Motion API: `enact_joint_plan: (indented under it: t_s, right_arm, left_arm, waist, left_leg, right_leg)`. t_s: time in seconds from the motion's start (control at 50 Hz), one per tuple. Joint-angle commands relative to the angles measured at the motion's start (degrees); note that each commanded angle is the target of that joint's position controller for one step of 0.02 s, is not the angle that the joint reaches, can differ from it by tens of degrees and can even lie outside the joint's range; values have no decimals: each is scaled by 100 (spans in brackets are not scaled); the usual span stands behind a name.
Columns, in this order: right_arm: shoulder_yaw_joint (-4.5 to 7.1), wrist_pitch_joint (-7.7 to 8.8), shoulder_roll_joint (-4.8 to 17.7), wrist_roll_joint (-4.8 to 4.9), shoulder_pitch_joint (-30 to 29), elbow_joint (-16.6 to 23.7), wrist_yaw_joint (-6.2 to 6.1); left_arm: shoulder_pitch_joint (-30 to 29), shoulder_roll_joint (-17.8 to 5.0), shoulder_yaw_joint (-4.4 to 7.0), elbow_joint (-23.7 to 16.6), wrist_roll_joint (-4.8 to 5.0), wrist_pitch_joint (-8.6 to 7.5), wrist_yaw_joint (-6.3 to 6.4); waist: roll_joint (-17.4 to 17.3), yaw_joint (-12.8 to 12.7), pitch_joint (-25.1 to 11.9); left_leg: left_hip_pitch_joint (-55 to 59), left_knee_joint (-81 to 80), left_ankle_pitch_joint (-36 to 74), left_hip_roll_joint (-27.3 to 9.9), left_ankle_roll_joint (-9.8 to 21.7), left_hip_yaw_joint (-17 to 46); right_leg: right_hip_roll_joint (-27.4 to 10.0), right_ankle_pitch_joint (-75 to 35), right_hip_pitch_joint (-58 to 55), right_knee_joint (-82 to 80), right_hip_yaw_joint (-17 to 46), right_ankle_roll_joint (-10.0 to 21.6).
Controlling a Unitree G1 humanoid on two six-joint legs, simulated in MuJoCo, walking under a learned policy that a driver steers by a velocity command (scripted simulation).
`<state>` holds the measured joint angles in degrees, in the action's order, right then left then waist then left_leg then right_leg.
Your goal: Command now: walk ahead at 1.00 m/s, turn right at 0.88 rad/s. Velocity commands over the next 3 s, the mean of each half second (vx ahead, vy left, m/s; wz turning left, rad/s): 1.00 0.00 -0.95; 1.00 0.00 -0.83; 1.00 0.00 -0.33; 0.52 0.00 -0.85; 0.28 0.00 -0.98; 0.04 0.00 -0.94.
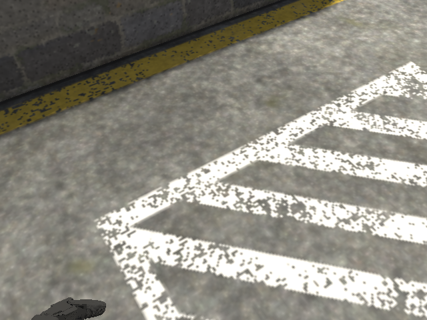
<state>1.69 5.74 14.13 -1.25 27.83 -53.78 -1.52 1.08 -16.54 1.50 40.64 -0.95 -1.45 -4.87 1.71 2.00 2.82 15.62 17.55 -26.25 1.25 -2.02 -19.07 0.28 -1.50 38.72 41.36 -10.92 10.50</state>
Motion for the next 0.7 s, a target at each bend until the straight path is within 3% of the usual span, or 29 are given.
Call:
enact_joint_plan:
  t_s: [0.02, 0.04, 0.06, 0.08, 0.1, 0.12, 0.16, 0.18, 0.22, 0.26, 0.3, 0.34, 0.38, 0.4, 0.42, 0.44, 0.46, 0.48, 0.5, 0.52, 0.54, 0.56, 0.58, 0.6, 0.62, 0.64, 0.7]
  right_arm:
    - [356, -135, 1544, -109, -1197, 801, -106]
    - [294, -162, 1147, -124, -1271, 773, 38]
    - [54, -50, 293, -237, -994, 1216, 83]
    - [-13, 120, 467, -91, -1050, 1805, 114]
    - [3, 248, 813, -131, -1457, 1782, 119]
    - [26, 266, 902, -127, -1565, 1739, 131]
    - [-27, 47, 784, -289, -1530, 1712, 113]
    - [-55, -100, 703, -320, -1538, 1707, 127]
    - [-108, -225, 586, -296, -2030, 1958, 176]
    - [-187, -219, 427, -185, -2723, 2241, 246]
    - [-229, -202, 355, -74, -3063, 2358, 279]
    - [-211, -181, 455, -19, -3266, 2453, 270]
    - [-157, -148, 629, -11, -3179, 2477, 237]
    - [-81, -134, 810, -4, -2837, 2381, 194]
    - [51, -114, 1108, 22, -2129, 2195, 124]
    - [174, -93, 1334, 29, -970, 1939, 32]
    - [330, -74, 1714, -110, 331, 1726, -102]
    - [391, -63, 2129, -406, 182, 1750, -84]
    - [438, -116, 1866, -286, -566, 1844, -24]
    - [314, -149, 1254, -210, -1106, 1935, 0]
    - [246, -167, 976, -176, -1191, 1822, 34]
    - [212, -161, 881, -181, -1039, 1647, 41]
    - [178, -117, 800, -147, -873, 1448, 36]
    - [124, -65, 570, -90, -546, 1214, 96]
    - [128, -11, 595, -31, -545, 1141, 133]
    - [150, 49, 660, 8, -612, 1125, 167]
    - [146, 156, 707, -26, -791, 1033, 208]
  left_arm:
    - [3311, -975, 411, 654, 10, 24, 182]
    - [3204, -1158, 546, 740, 92, 36, 328]
    - [2627, -1612, 608, 638, 54, 99, 350]
    - [2464, -1899, 693, 361, -12, 140, 371]
    - [2338, -1490, 644, 286, -33, 129, 422]
    - [2126, -1183, 565, 345, -21, 91, 446]
    - [1885, -998, 486, 314, 32, -89, 489]
    - [1826, -882, 431, 318, 52, -170, 491]
    - [1835, -942, 437, 279, 74, -300, 463]
    - [1961, -957, 465, 279, 78, -336, 441]
    - [2179, -1042, 525, 305, 121, -326, 395]
    - [2352, -1112, 565, 321, 137, -314, 375]
    - [2254, -1159, 592, 270, 123, -300, 423]
    - [2147, -1258, 614, 228, 102, -302, 443]
    - [2019, -1436, 646, 195, 50, -307, 435]
    - [1685, -1551, 660, 126, 30, -331, 402]
    - [1497, -982, 499, -36, 19, -403, 395]
    - [2163, 25, 232, -316, 266, -397, 412]
    - [2112, -378, 166, -348, 188, -311, 451]
    - [1585, -746, 242, -266, 29, -215, 429]
    - [1339, -818, 267, -277, -54, -159, 343]
    - [1110, -740, 260, -328, -101, -100, 244]
    - [1081, -583, 222, -426, -135, -25, 156]
    - [831, -401, 159, -499, -154, 31, 115]
    - [849, -274, 110, -627, -131, 90, 76]
    - [727, -283, 83, -727, -134, 131, 45]
    - [173, -363, 47, -994, -86, 169, 12]
  waist:
    - [-684, -2015, -1193]
    - [139, -1763, -811]
    - [1221, -800, -592]
    - [1127, -759, -1691]
    - [24, -761, -936]
    - [-563, -442, -329]
    - [-899, -7, 63]
    - [-906, 105, 171]
    - [-747, 30, 306]
    - [-501, -213, 386]
    - [-188, -510, 182]
    - [62, -710, 0]
    - [157, -628, -113]
    - [189, -453, -334]
    - [147, -75, -814]
    - [64, 653, -1357]
    - [-418, 1148, -2078]
    - [-2235, 395, -2546]
    - [-2206, 172, -2280]
    - [-1242, 195, -1385]
    - [-616, 150, -921]
    - [-461, 130, -637]
    - [-636, 19, -436]
    - [-644, 54, -182]
    - [-779, -83, -250]
    - [-778, -150, -155]
    - [-579, -290, 170]
  left_leg:
    - [-2141, 3902, 8352, -1545, 326, 507]
    - [-3345, 6165, 3333, -593, 345, 552]
    - [-5496, 8067, -375, 98, 176, 1107]
    - [-6592, 8226, -191, 110, 156, 2250]
    - [-6875, 7619, 253, -224, 194, 2449]
    - [-6561, 6946, 637, -461, 178, 2448]
    - [-5730, 6147, 604, -759, -35, 2461]
    - [-5415, 5764, 552, -884, -146, 2402]
    - [-5060, 4682, 937, -955, -272, 2141]
    - [-4740, 3478, 2006, -857, -263, 1982]
    - [-4449, 2486, 2896, -591, -155, 1871]
    - [-4308, 1931, 3160, -396, -57, 1893]
    - [-3863, 1314, 3023, -271, 14, 2040]
    - [-3372, 1182, 2723, -125, 52, 2076]
    - [-2629, 1263, 2139, 2, 111, 2081]
    - [-1387, 1293, 1768, -113, 165, 2025]
    - [53, 1377, 44, -1105, 310, 2982]
    - [1129, 253, -1635, -2810, 680, 6033]
    - [521, -470, -2796, -2839, 961, 7355]
    - [-361, -436, -2526, -2472, 913, 6186]
    - [-1016, -323, -1358, -2186, 839, 5106]
    - [-1444, -369, -401, -1926, 718, 4290]
    - [-1759, -445, 100, -1814, 667, 3762]
    - [-1915, -442, 922, -1633, 504, 3163]
    - [-1896, -568, 996, -1707, 545, 3050]
    - [-2046, -719, 1291, -1789, 601, 2856]
    - [-2380, -1018, 2360, -1552, 487, 1680]
  right_leg:
    - [559, 999, -4168, -124, 371, 465]
    - [271, 1394, -4641, -505, 1009, 666]
    - [-540, -205, -5257, -203, 2934, 1120]
    - [-1341, 2033, -6056, -1965, 5357, 1990]
    - [-1498, 3112, -5364, -2927, 5791, 1666]
    - [-1357, 2929, -4398, -3045, 5388, 1366]
    - [-871, 1836, -2909, -3032, 4419, 1161]
    - [-641, 1625, -2305, -3094, 4046, 1101]
    - [-243, 1070, -1649, -3252, 3457, 1017]
    - [76, 447, -1493, -3212, 3105, 796]
    - [174, -289, -1921, -3043, 3035, 556]
    - [16, -883, -2542, -2840, 3210, 414]
    - [-94, -1210, -2955, -2496, 3374, 212]
    - [-109, -1852, -3151, -2066, 3448, 83]
    - [-75, -2530, -3314, -1200, 3416, -50]
    - [106, -2508, -2904, 127, 3244, -177]
    - [384, -1059, -1964, 2013, 2887, -240]
    - [983, 3355, -159, 3644, 2268, -394]
    - [539, 2703, 593, 4143, 1948, -304]
    - [159, 2088, 667, 4008, 1753, -325]
    - [-58, 1796, 523, 3711, 1643, -376]
    - [-224, 1743, 402, 3536, 1627, -414]
    - [-356, 1717, 359, 3445, 1634, -461]
    - [-499, 1686, 420, 3417, 1613, -447]
    - [-496, 1574, 597, 3457, 1549, -464]
    - [-594, 1355, 731, 3450, 1542, -508]
    - [-563, 533, 737, 2833, 1348, -561]
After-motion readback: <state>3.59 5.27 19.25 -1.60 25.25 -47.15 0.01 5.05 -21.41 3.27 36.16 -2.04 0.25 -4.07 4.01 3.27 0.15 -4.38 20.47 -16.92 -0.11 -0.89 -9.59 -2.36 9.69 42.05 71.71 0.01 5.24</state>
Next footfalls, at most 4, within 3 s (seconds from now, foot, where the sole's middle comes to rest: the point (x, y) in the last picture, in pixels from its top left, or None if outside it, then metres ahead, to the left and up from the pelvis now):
0.04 right None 0.23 -0.02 -0.74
0.46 left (200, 254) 0.68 0.05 -0.74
0.94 right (314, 204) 0.86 -0.36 -0.74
1.36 left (363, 121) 1.26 -0.64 -0.74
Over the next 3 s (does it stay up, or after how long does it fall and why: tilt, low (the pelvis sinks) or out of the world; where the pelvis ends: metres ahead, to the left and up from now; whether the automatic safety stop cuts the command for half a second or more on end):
stays up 1.28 -1.19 0.03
